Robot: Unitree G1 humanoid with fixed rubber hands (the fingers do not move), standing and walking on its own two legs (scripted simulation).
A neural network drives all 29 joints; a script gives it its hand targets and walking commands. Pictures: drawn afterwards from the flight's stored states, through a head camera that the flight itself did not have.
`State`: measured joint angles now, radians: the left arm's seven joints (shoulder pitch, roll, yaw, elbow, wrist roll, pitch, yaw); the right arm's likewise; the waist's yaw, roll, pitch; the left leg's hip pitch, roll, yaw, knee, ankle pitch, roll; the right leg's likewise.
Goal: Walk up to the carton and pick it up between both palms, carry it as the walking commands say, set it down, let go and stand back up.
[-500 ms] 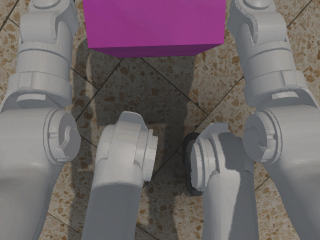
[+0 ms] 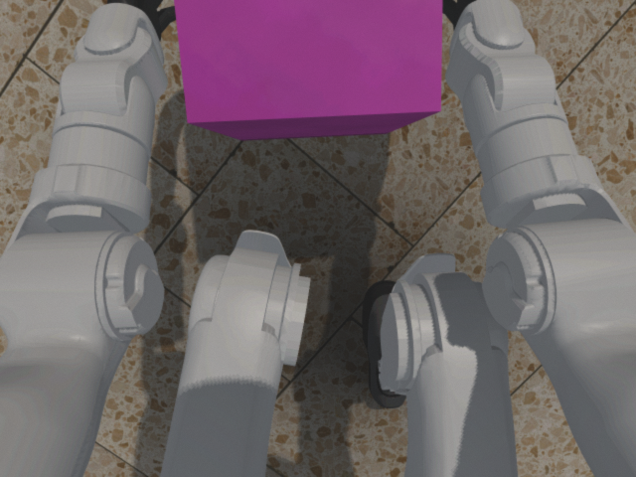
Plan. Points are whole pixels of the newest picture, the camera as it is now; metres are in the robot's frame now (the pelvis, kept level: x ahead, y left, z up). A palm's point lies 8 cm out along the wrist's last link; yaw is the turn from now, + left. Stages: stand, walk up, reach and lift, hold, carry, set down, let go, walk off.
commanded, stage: set down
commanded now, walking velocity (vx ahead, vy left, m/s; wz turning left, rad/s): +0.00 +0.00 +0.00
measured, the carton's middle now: (309, 35) +0.54 +0.07 -0.23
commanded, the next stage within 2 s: none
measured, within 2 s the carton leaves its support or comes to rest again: neither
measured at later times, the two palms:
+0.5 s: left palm (137, 11) +0.52 +0.22 -0.15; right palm (476, 3) +0.56 -0.08 -0.15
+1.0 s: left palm (102, 5) +0.52 +0.25 -0.15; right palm (500, 0) +0.56 -0.10 -0.15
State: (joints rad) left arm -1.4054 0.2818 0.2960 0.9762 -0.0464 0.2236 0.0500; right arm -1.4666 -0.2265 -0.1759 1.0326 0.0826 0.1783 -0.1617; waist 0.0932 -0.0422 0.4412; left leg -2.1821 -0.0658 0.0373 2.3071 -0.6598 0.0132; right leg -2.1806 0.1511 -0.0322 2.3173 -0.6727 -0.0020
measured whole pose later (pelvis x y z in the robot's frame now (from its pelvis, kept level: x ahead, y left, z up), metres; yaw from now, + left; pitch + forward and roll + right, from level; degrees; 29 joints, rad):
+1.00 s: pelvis -0.02 +0.00 +0.00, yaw +1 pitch +29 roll +0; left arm -1.52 0.40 0.21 1.15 -0.19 0.10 0.09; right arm -1.56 -0.35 -0.05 1.11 0.18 0.12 -0.14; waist 0.08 0.00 0.52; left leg -2.19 -0.04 0.06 2.28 -0.60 0.04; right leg -2.17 0.10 -0.04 2.30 -0.63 -0.01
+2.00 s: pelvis -0.04 +0.01 +0.20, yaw +2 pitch +29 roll -2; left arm -1.49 0.44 0.20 0.67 -0.20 0.45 0.10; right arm -1.52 -0.45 -0.17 0.71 0.16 0.45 -0.10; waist 0.08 0.00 0.52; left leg -1.66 -0.07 -0.01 1.56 -0.40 0.03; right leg -1.64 0.08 -0.01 1.56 -0.44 0.00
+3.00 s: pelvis +0.10 +0.02 +0.39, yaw +3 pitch +28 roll -1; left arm -0.33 0.19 0.16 0.59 0.02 0.08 -0.06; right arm -0.36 -0.17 -0.18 0.58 -0.06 0.09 -0.01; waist 0.05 0.02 -0.08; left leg -0.89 -0.08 -0.05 0.66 -0.25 0.04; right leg -0.86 0.05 0.05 0.65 -0.28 -0.01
